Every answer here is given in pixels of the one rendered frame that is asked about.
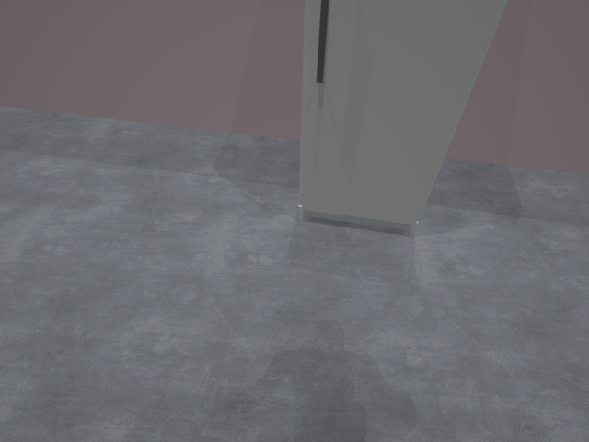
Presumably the fridge door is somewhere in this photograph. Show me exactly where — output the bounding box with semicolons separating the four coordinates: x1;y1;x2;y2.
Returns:
302;0;505;225

